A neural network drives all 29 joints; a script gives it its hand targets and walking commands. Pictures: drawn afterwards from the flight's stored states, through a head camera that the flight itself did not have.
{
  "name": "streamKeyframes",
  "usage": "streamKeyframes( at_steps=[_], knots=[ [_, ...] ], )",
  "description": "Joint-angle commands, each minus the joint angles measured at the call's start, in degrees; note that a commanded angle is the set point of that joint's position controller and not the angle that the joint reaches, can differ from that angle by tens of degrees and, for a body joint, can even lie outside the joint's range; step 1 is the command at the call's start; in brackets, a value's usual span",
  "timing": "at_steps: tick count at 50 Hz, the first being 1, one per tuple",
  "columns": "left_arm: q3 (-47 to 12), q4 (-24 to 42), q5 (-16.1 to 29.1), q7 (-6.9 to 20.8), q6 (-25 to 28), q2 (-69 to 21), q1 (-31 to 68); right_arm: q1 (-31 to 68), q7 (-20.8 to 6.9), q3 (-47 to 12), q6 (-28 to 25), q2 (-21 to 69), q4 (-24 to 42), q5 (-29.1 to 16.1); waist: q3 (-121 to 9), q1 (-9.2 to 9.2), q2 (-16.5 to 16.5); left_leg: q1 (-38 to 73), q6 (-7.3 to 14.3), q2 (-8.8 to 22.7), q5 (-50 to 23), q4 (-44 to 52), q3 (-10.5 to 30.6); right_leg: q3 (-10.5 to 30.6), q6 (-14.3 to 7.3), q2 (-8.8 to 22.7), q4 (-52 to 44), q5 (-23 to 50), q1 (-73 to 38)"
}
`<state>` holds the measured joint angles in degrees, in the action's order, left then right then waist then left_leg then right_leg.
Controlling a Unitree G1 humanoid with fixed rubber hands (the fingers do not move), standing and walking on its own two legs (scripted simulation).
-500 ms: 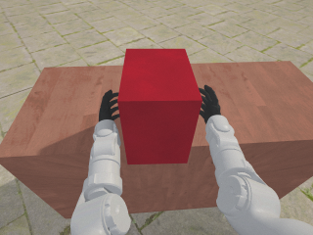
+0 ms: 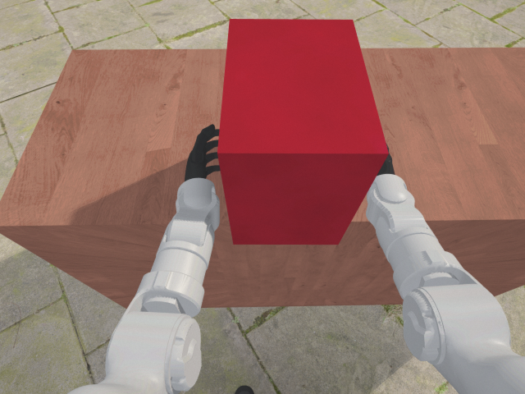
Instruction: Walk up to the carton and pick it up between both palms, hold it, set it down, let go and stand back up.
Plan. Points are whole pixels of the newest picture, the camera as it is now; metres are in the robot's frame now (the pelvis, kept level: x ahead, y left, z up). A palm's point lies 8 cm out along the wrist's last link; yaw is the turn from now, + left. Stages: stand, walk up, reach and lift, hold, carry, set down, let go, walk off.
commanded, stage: set down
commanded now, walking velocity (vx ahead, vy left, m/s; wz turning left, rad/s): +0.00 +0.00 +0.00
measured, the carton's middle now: (288, 141) +0.49 +0.02 +0.06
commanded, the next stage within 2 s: none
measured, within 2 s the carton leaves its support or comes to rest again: neither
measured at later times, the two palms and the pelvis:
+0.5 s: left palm (181, 249) +0.30 +0.16 +0.05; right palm (430, 234) +0.35 -0.18 +0.05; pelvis -0.01 -0.02 +0.00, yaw +0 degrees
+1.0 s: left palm (165, 303) +0.23 +0.17 +0.05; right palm (447, 303) +0.25 -0.18 +0.05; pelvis -0.06 -0.01 +0.00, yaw +0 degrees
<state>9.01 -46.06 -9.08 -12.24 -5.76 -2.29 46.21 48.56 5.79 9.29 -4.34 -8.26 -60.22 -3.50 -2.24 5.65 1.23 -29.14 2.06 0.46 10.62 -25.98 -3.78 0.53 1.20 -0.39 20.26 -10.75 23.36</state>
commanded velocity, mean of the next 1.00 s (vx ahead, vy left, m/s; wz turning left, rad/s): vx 0.00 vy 0.00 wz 0.00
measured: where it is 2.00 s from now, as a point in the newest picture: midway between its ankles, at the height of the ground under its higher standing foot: outside the picture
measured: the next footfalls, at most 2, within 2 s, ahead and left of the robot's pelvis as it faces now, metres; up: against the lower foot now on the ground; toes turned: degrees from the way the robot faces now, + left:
none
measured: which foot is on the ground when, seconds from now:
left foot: down 0.00-1.00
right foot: down 0.00-1.00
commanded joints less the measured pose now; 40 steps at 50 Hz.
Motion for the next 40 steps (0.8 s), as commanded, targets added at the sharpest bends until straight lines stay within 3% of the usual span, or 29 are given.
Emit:
streamKeyframes(
  at_steps=[1,4,7,9,11,13,16,19,22,26,31,35,40],
  knots=[
    [-3.4,29.9,7.8,-1.7,2.2,3.2,10.8,17.7,0.2,-3.9,-6.7,-11.2,18.7,-8.3,-60.0,-0.76,-5.9,40.6,-8.8,4.4,-71.2,-12.6,3.7,-4.1,-7.3,-9.5,-2.1,23.9,3.2],
    [-5.2,37.6,9.1,-1.0,1.6,3.0,5.3,13.3,-0.3,-4.6,-6.8,-10.9,20.3,-8.7,-58.2,-1.84,-6.2,40.2,-7.9,4.7,-73.3,-13.0,4.5,-3.4,-8.4,-9.1,-2.9,26.4,4.1],
    [-6.9,44.9,10.3,0.6,0.8,2.4,-2.2,7.4,-0.5,-5.6,-6.6,-10.2,25.2,-8.8,-57.5,-3.59,-5.2,40.8,-6.9,3.9,-70.5,-12.4,4.9,-3.0,-6.9,-8.2,-1.7,31.3,2.0],
    [-7.2,47.9,10.9,1.8,0.3,2.9,-6.5,3.6,-0.4,-6.3,-6.0,-9.5,29.5,-9.0,-56.6,-3.95,-3.5,41.0,-6.0,3.0,-65.6,-11.3,4.8,-2.5,-5.7,-7.5,-1.1,33.4,-0.2],
    [-6.6,49.0,11.4,3.3,0.2,4.4,-9.2,1.0,0.2,-7.3,-5.6,-8.9,33.8,-9.2,-53.6,-4.19,-0.9,38.5,-5.3,1.6,-58.9,-9.8,4.2,-2.1,-3.1,-6.2,0.9,37.5,-5.3],
    [-5.1,50.3,11.2,4.7,0.3,5.8,-11.9,-1.5,0.9,-8.9,-5.2,-7.8,38.1,-10.3,-50.7,-3.34,1.0,35.6,-4.6,0.5,-51.9,-7.6,3.2,-1.4,-0.3,-4.8,3.1,40.6,-11.1],
    [-2.8,51.3,10.8,6.0,0.3,8.4,-14.8,-3.8,1.6,-10.5,-4.5,-8.0,43.9,-12.8,-46.9,-2.05,3.3,29.6,-3.9,-1.1,-41.4,-3.6,1.2,-0.6,0.9,-3.9,3.3,41.8,-21.1],
    [-2.8,52.6,11.9,6.4,0.0,9.7,-18.6,-7.2,2.0,-11.7,-3.7,-7.8,49.3,-13.9,-40.8,-1.72,4.7,30.0,-3.1,-1.1,-35.7,-1.3,1.2,-0.8,1.7,-3.4,2.5,35.6,-21.7],
    [-3.5,51.5,12.3,6.3,-1.2,10.7,-20.1,-9.8,1.6,-12.2,-2.4,-8.4,49.8,-14.5,-29.9,-1.62,3.6,33.4,-2.8,-0.7,-29.4,0.7,1.5,-1.4,1.1,-3.4,-0.1,22.6,-17.0],
    [-4.9,50.5,12.0,5.5,-4.2,9.9,-22.8,-15.8,0.4,-11.6,-0.1,-9.5,47.8,-15.2,-18.7,-3.32,2.0,33.8,-2.6,-0.1,-21.1,3.6,2.1,-2.1,-0.7,-3.6,-2.7,9.6,-13.2],
    [-6.6,52.5,11.4,3.7,-7.4,9.1,-21.4,-17.2,-1.7,-10.3,1.5,-11.0,44.9,-16.0,-11.6,-3.87,-1.3,31.7,-3.5,0.3,-16.3,5.6,2.4,-2.0,-2.2,-3.5,-3.5,5.0,-12.2],
    [-10.2,56.4,11.8,1.4,-7.1,8.1,-22.4,-20.5,-4.2,-7.9,2.0,-11.0,44.1,-15.7,-10.2,-4.55,-3.9,31.7,-4.3,1.5,-5.5,8.0,4.4,-1.5,-3.2,-3.1,-3.5,-0.8,-11.0],
    [-11.4,51.7,13.4,0.5,-7.0,9.3,-20.9,-19.9,-5.3,-5.8,2.8,-10.3,44.0,-13.9,-5.9,-4.98,-1.6,26.0,-3.0,1.6,8.0,10.4,5.0,0.0,-2.3,-1.7,-3.2,-7.3,-11.1]
  ],
)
